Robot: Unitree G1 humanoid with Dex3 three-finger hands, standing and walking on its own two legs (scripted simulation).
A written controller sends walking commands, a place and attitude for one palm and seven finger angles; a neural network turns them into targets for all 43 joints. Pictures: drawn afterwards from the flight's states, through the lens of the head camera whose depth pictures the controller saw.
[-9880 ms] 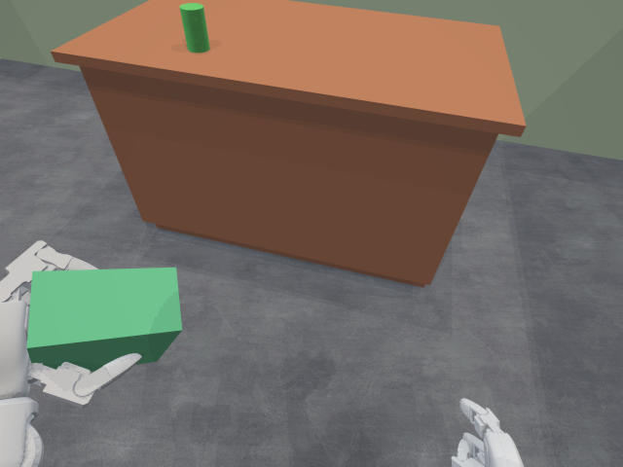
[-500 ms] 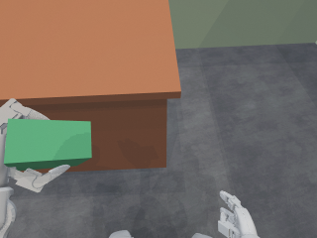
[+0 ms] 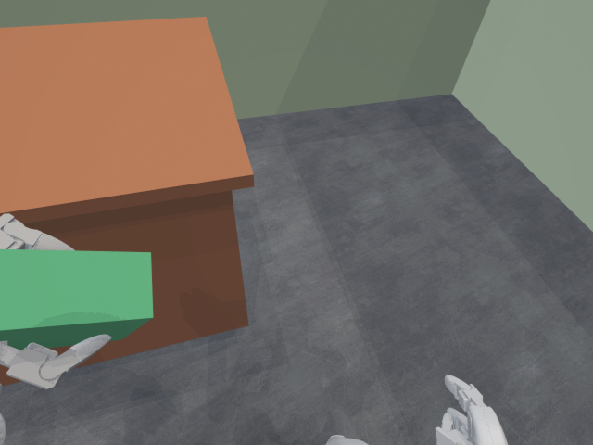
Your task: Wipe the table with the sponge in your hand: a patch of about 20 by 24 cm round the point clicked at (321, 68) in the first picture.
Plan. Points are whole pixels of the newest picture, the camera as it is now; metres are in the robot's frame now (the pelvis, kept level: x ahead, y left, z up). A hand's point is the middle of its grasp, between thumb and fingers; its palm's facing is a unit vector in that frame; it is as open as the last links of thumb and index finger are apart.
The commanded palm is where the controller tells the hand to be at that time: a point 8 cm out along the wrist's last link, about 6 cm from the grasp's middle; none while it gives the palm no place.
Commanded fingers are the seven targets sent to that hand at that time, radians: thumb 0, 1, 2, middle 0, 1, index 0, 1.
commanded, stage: take the last steps up to it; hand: left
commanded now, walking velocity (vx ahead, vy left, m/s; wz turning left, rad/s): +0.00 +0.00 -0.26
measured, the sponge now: (93, 302) +0.22 +0.23 +0.14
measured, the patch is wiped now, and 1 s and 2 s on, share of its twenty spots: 0.00 0.00 0.00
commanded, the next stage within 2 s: come to a stop and stand still in 0.02 s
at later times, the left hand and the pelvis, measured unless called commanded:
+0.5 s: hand (97, 330) +0.19 +0.20 +0.16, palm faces +0.28 -0.82 -0.50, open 10.7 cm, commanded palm +0.13 +0.25 +0.18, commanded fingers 0.00 0.10 1.30 -1.20 -1.60 -1.20 -1.60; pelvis -0.04 -0.02 +0.01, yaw -3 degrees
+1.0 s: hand (38, 297) +0.21 +0.26 +0.17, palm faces +0.39 -0.82 -0.41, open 10.8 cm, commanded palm +0.12 +0.26 +0.18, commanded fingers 0.00 0.10 1.30 -1.20 -1.60 -1.20 -1.60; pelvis -0.07 +0.00 +0.01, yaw -5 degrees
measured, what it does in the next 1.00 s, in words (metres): steps on the spot: right foot, then left foot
